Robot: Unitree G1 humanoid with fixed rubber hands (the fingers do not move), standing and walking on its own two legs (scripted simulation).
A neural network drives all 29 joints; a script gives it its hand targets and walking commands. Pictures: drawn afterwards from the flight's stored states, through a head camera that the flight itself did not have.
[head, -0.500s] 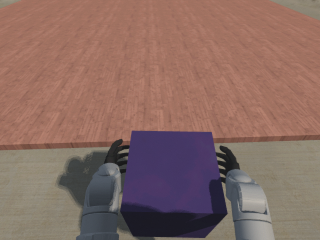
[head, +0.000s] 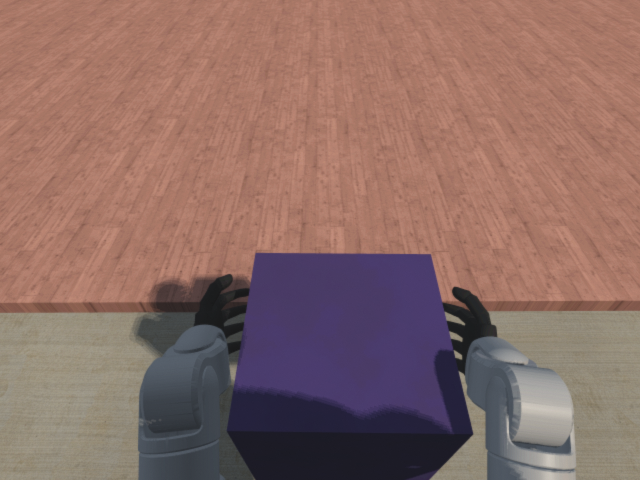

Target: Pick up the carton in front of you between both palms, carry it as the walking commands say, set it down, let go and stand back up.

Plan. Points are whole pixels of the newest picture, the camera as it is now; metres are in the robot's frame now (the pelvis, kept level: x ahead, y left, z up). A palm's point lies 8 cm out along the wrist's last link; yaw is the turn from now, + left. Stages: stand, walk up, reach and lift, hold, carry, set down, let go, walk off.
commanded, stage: carry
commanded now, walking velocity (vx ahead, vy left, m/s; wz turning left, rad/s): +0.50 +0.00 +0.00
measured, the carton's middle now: (341, 377) +0.26 +0.01 +0.01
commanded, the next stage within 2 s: none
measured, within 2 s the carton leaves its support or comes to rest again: neither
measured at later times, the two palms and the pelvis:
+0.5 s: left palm (246, 153) +0.61 +0.18 +0.11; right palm (422, 164) +0.59 -0.12 +0.11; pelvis +0.32 +0.04 +0.00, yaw -2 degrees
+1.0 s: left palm (274, 60) +0.94 +0.17 +0.14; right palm (408, 66) +0.93 -0.13 +0.14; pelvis +0.54 +0.02 -0.01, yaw -1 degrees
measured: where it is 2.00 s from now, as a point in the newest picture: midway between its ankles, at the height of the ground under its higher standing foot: (336, 360)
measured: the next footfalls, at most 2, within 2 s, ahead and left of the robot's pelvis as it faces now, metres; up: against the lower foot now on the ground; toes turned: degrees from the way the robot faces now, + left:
left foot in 0.10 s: +0.24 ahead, +0.12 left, +0.00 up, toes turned +12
right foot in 0.58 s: +0.56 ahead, -0.07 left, +0.00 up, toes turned -12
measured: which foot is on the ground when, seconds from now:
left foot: up 0.00-0.08, down 0.10-0.60, up 0.62-0.86, down 0.88-1.00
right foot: down 0.00-0.12, up 0.14-0.56, down 0.58-1.00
